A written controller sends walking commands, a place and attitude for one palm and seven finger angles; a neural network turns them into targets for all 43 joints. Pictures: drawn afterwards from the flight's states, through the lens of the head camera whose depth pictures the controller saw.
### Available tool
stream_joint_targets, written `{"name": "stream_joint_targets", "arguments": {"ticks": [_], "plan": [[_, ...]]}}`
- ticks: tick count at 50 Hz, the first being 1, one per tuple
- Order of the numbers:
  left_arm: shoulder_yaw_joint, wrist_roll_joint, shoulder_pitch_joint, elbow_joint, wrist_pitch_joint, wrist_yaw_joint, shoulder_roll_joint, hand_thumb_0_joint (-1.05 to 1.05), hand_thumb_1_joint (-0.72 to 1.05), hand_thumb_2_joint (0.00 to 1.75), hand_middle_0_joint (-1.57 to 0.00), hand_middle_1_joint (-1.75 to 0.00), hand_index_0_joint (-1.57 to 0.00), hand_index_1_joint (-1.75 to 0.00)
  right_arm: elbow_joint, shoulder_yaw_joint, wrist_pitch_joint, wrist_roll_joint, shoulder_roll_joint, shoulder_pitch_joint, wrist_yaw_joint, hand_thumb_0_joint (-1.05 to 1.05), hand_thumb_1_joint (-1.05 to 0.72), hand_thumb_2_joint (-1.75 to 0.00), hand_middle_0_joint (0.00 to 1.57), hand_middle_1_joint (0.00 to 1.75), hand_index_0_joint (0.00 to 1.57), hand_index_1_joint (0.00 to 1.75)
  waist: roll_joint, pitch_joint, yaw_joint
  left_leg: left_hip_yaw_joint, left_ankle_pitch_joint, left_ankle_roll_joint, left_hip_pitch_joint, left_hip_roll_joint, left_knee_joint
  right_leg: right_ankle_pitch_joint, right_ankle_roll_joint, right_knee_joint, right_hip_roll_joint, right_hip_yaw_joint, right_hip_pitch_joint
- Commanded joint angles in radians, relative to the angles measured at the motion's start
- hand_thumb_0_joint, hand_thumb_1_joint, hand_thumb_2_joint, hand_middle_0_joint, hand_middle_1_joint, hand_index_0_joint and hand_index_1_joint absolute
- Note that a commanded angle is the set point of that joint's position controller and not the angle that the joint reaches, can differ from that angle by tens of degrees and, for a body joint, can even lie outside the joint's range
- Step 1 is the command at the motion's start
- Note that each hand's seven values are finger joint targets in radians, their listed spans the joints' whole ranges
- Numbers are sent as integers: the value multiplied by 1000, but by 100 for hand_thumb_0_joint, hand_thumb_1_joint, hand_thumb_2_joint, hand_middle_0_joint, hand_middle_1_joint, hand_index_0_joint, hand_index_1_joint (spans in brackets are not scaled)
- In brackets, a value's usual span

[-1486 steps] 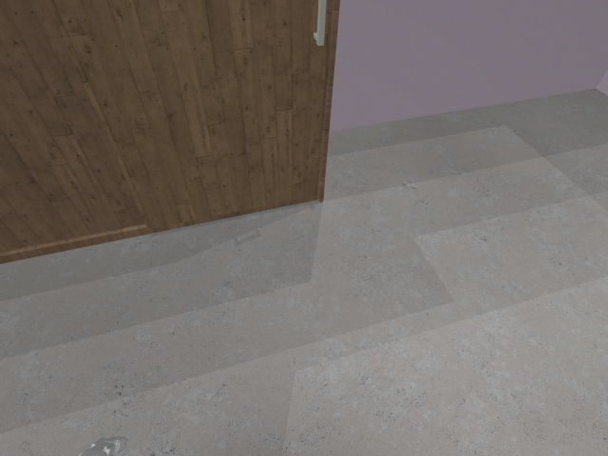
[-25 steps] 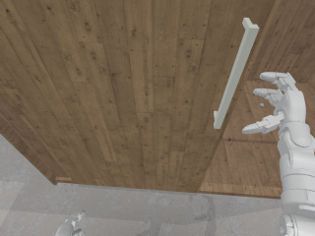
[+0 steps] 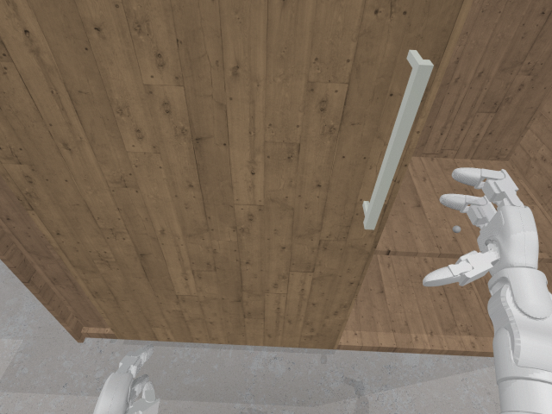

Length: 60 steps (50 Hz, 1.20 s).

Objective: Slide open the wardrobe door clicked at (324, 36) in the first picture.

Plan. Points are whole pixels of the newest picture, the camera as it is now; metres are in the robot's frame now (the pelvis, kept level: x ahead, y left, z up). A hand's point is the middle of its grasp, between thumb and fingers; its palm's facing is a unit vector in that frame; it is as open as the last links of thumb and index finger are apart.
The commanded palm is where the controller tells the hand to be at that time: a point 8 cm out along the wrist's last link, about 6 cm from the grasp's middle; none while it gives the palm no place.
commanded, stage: slip the hand off the handle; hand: right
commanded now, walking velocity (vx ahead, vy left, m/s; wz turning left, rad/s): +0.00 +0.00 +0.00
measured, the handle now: (388, 153) +0.48 -0.16 +0.16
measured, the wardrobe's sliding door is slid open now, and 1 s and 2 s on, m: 0.61 0.61 0.61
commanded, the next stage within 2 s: draw the hand back to the body in 0.20 s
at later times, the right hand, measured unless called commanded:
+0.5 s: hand (473, 256) +0.28 -0.22 +0.16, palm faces +0.06 +1.00 -0.02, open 14.7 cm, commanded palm +0.23 -0.26 +0.16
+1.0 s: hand (520, 298) +0.22 -0.24 +0.17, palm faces +0.36 +0.91 -0.23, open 13.8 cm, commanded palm +0.18 -0.28 +0.17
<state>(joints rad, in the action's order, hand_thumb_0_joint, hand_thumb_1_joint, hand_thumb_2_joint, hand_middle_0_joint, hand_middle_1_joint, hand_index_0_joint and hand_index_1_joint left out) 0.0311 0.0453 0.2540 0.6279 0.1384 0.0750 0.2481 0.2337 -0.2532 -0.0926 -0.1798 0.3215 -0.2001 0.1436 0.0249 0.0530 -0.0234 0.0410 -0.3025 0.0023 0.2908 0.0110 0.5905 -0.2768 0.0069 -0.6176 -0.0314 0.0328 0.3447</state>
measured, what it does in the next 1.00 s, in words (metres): stands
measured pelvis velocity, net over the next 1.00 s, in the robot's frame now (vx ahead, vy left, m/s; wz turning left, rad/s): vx -0.01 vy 0.01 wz -0.02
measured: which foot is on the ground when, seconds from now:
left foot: down 0.00-1.00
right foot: down 0.00-1.00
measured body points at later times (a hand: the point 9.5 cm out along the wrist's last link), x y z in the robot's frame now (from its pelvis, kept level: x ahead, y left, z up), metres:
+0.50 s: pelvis +0.00 +0.02 +0.00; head -0.04 +0.03 +0.45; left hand +0.19 +0.24 -0.06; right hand +0.27 -0.27 +0.17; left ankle +0.01 +0.12 -0.73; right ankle +0.03 -0.11 -0.73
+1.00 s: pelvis -0.01 +0.01 +0.01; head -0.04 +0.02 +0.46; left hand +0.20 +0.22 -0.05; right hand +0.19 -0.29 +0.18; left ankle +0.01 +0.12 -0.73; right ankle +0.03 -0.11 -0.73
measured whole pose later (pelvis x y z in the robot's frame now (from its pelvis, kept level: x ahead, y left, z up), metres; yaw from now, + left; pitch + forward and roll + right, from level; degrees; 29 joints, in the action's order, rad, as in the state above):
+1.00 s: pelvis -0.01 +0.01 +0.01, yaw -1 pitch -5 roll +1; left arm 0.06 0.00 0.19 0.65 0.22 0.10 0.23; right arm -0.25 -0.28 -0.03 -0.14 0.32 0.23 0.00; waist 0.04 -0.01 -0.07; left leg 0.06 -0.24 0.00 0.12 0.01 0.46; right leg -0.21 0.00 -0.49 -0.03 0.02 0.18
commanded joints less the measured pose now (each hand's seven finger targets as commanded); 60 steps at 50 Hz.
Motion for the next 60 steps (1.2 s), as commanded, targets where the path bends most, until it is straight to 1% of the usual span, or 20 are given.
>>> {"name": "stream_joint_targets", "arguments": {"ticks": [1, 4, 7, 11, 16, 17, 18, 21, 27, 29, 36, 41, 42, 43, 44, 46, 48, 51, 58, 60], "plan": [[-35, 8, -114, -150, 77, 17, 125, 0, 90, 90, -20, -30, -20, -30, -254, -20, -40, -26, 157, -300, 10, 0, 55, -20, 25, 115, 25, 115, 14, 148, 6, -1, 79, -20, 32, -31, -115, 50, 24, 111, 22, -39, -130], [-31, 9, -124, -140, 77, 28, 130, 0, 90, 90, -20, -30, -20, -30, -239, -58, -27, -31, 205, -311, 12, 0, 55, -20, 25, 115, 25, 115, -34, 116, 10, -11, 28, -14, 37, -28, -139, 7, 28, 113, 24, -36, -110], [-28, 4, -141, -160, 96, 22, 112, 0, 90, 90, -20, -30, -20, -30, -346, -19, -42, -26, 154, -269, 11, 0, 55, -20, 25, 115, 25, 115, 39, 170, -7, -4, 84, -22, 8, -26, -119, 64, 24, 111, 27, -37, -157], [-24, -1, -146, -162, 106, 15, 110, 0, 90, 90, -20, -30, -20, -30, -385, -49, -42, -36, 164, -163, 12, 0, 55, -20, 25, 115, 25, 115, 2, 153, -20, -5, 130, -16, -15, -24, -118, 97, 24, 107, 29, -28, -136], [-20, -2, -157, -149, 108, 30, 112, 0, 90, 90, -20, -30, -20, -30, -361, -89, -28, -45, 208, -196, 15, 0, 55, -20, 25, 115, 25, 115, -4, 118, -15, -28, 74, -9, -6, -16, -147, 55, 28, 105, 35, -20, -113], [-8, 17, -178, -148, 118, 44, 134, 0, 90, 90, -20, -30, -20, -30, -276, -99, 56, -158, 201, -212, 102, 0, 55, -20, 25, 115, 25, 115, 8, 162, -12, -42, 95, -16, -73, -7, -163, 41, 31, 118, 40, -22, -129], [-6, 24, -190, -155, 125, 58, 130, 0, 90, 90, -20, -30, -20, -30, -334, -136, 96, -176, 262, -265, 148, 0, 55, -20, 25, 115, 25, 115, 21, 185, -24, -45, 122, -15, -102, -2, -168, 62, 33, 122, 38, -24, -145], [0, 21, -188, -180, 152, 61, 111, 0, 90, 90, -20, -30, -20, -30, -404, -128, 140, -168, 238, -191, 186, 0, 55, -20, 25, 115, 25, 115, 51, 183, -39, -22, 204, -15, -94, -7, -150, 141, 33, 126, 37, -32, -179], [-12, 20, -162, -180, 167, 29, 122, 0, 90, 90, -20, -30, -20, -30, -421, -173, 154, -198, 212, 22, 183, 0, 55, -20, 25, 115, 25, 115, -28, 107, -51, -10, 224, -6, -64, -15, -148, 153, 27, 125, 33, -25, -152], [-13, 24, -168, -181, 164, 29, 125, 0, 90, 90, -20, -30, -20, -30, -427, -162, 176, -194, 202, 24, 179, 0, 55, -20, 25, 115, 25, 115, -19, 65, -46, -19, 155, -4, -39, -15, -165, 113, 27, 125, 34, -22, -139], [-9, 17, -176, -187, 184, 44, 117, 0, 90, 90, -20, -30, -20, -30, -614, -155, 153, -176, 209, 1, 149, 0, 55, -20, 25, 115, 25, 115, 38, 101, -37, -4, 91, -10, -39, -22, -171, 86, 29, 144, 34, -39, -193], [-5, 14, -175, -169, 198, 48, 118, 0, 90, 90, -20, -30, -20, -30, -611, -180, 161, -181, 222, 90, 157, 0, 37, -29, 24, 104, 24, 104, 44, 81, -49, 5, 103, -13, -60, -24, -177, 88, 26, 161, 32, -47, -190], [-8, -29, -209, -156, 185, 42, 101, 0, 90, 90, -20, -30, -20, -30, -701, -203, 78, -36, 303, 84, -11, 0, 33, -31, 24, 102, 24, 102, -6, -53, -59, -31, 46, -5, -10, -14, -272, 54, 23, 181, 41, -36, -144], [-6, -36, -209, -138, 178, 40, 98, 0, 90, 90, -20, -30, -20, -30, -606, -145, 59, -24, 194, 180, -73, 0, 30, -32, 24, 100, 24, 100, -26, -104, -39, -20, -14, -7, 4, -5, -280, 8, 18, 188, 36, -33, -141], [-14, -38, -202, -127, 166, 33, 103, 0, 90, 90, -20, -30, -20, -30, -630, -122, 37, 3, 181, 206, -113, 0, 26, -34, 24, 98, 24, 98, -38, -85, -44, -21, -22, -8, -13, -5, -296, 0, 21, 200, 33, -34, -164], [-14, -41, -200, -131, 146, 29, 95, 0, 90, 90, -20, -30, -20, -30, -682, -93, 2, 35, 158, 263, -161, 0, 19, -37, 24, 94, 24, 94, 41, -28, -44, -18, -1, -10, -63, 0, -269, 1, 22, 223, 27, -28, -205], [-15, -47, -196, -127, 132, 27, 93, 0, 90, 90, -20, -30, -20, -30, -717, -92, -23, 60, 169, 258, -197, 0, 12, -41, 24, 89, 24, 89, 80, 3, -42, -15, 16, -13, -98, -1, -261, -6, 18, 250, 26, -29, -225], [-22, -53, -204, -124, 117, 33, 95, 0, 90, 90, -20, -30, -20, -30, -732, -103, -41, 82, 183, 273, -228, 0, 1, -46, 23, 83, 23, 83, 4, 20, -42, -13, 37, -10, -128, -5, -276, 29, 26, 263, 21, -27, -246], [-27, -60, -211, -113, 92, 30, 90, 0, 90, 90, -20, -30, -20, -30, -759, -118, -57, 106, 177, 350, -251, 0, -25, -58, 22, 68, 22, 68, 56, 11, -51, -4, 127, -18, -174, -10, -272, 119, 18, 287, 20, -32, -276], [-29, -61, -211, -116, 90, 26, 91, 0, 90, 90, -20, -30, -20, -30, -761, -117, -57, 104, 169, 389, -250, 0, -32, -62, 22, 64, 22, 64, 25, 6, -52, 1, 145, -16, -187, -10, -268, 140, 17, 293, 16, -36, -272]]}}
